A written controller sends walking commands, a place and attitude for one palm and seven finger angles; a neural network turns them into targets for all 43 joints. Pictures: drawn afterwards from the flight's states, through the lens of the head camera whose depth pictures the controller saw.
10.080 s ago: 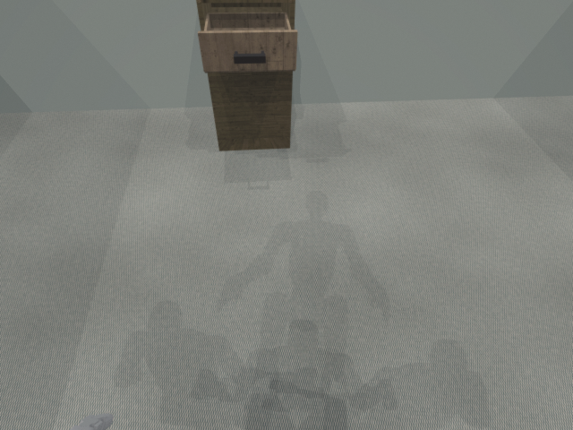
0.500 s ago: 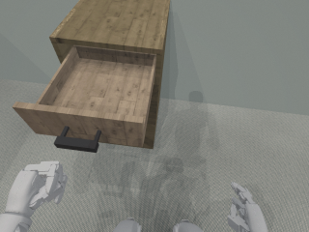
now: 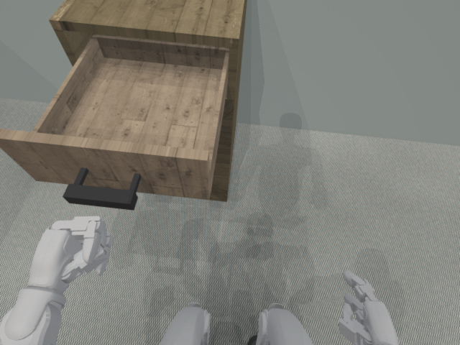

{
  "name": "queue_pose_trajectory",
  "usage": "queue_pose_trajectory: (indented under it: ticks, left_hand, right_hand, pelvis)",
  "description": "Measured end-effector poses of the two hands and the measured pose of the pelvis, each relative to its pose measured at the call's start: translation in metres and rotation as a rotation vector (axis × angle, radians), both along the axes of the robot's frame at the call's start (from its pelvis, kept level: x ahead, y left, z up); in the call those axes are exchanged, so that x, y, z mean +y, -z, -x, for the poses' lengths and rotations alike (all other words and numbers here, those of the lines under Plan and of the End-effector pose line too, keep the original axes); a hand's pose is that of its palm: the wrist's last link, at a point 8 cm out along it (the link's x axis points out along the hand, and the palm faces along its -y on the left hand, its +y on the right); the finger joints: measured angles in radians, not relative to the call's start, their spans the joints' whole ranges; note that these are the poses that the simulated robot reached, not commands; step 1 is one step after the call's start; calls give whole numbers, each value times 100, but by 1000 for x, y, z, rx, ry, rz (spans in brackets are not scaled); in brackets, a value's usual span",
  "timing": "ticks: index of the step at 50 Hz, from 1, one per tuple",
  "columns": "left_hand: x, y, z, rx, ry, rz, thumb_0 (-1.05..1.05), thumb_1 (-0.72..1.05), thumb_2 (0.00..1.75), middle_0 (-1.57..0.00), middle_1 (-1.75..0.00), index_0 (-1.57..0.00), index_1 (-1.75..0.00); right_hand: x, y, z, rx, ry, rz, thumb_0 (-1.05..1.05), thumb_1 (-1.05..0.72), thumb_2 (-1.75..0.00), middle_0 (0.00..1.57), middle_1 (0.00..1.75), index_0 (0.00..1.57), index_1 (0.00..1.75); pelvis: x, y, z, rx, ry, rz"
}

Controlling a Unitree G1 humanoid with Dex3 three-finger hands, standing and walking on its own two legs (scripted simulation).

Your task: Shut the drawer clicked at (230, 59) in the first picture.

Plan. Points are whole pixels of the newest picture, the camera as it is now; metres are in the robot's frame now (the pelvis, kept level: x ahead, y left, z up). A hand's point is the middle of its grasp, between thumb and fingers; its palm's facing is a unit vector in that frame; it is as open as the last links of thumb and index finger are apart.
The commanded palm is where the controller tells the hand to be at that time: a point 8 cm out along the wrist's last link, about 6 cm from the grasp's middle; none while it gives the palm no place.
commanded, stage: bring the fist close to the handle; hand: left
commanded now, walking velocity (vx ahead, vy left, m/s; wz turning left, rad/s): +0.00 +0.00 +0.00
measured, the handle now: (105, 186) +0.37 +0.25 +0.02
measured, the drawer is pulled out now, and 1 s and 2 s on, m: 0.30 0.30 0.18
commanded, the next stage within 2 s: push the drawer shut in 0.56 s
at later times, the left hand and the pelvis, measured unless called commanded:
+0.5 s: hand (106, 239) +0.28 +0.22 +0.01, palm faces -0.04 -1.00 -0.05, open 3.3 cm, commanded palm +0.26 +0.27 +0.02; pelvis +0.00 +0.00 -0.01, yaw +0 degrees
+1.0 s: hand (111, 232) +0.29 +0.22 +0.01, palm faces -0.05 -1.00 -0.05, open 3.2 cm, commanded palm +0.29 +0.26 +0.02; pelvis +0.00 +0.00 -0.01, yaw +0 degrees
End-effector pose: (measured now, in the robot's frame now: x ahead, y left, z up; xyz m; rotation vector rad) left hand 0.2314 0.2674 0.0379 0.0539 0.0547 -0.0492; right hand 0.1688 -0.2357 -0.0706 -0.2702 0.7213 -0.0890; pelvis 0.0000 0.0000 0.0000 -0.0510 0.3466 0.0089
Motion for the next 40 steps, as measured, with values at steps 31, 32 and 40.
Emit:
queue_pose_trajectory:
  ticks: [31,32,40]
  left_hand:
    - [5,21,-27,14,7,5,2,90,90,-140,-160,-139,-160]
    - [5,20,-26,13,8,6,2,90,90,-140,-160,-139,-160]
    - [3,21,-26,0,-5,-1,2,90,90,-140,-160,-140,-160]
  right_hand:
    - [-12,19,9,88,37,27,1,-91,-90,21,30,20,30]
    - [-11,18,8,85,37,27,1,-91,-90,21,30,20,30]
    - [-5,19,-1,72,12,25,1,-91,-90,21,30,20,30]
  pelvis:
    - [-1,13,0,52,7,4]
    - [0,13,0,53,8,4]
    - [2,14,-1,55,1,7]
